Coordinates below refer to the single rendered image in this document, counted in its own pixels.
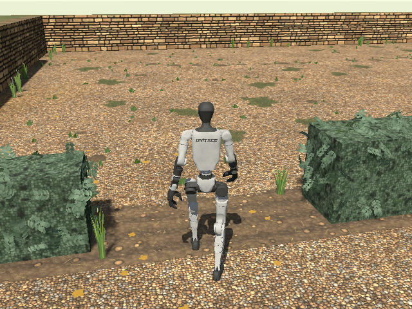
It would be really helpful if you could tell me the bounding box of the robot left upper arm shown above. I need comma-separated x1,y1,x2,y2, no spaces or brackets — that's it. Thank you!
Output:
177,129,193,166

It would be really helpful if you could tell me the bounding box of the robot left hand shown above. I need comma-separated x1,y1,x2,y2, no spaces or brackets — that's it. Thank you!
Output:
167,189,182,209

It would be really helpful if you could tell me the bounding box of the left robot shin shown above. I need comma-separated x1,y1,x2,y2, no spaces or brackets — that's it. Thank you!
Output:
188,203,198,241

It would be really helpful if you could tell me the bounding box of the robot right hand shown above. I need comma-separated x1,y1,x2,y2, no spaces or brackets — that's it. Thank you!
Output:
223,170,238,182

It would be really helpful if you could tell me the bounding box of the robot right forearm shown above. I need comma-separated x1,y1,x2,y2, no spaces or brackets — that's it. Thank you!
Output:
229,154,238,174

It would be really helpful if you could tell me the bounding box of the robot right upper arm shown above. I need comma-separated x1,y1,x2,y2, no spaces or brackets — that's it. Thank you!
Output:
220,129,235,163

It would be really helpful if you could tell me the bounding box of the humanoid robot torso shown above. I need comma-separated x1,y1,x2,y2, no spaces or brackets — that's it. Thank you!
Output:
191,126,221,193

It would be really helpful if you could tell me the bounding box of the robot left forearm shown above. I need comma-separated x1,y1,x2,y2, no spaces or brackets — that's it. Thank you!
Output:
169,156,183,191

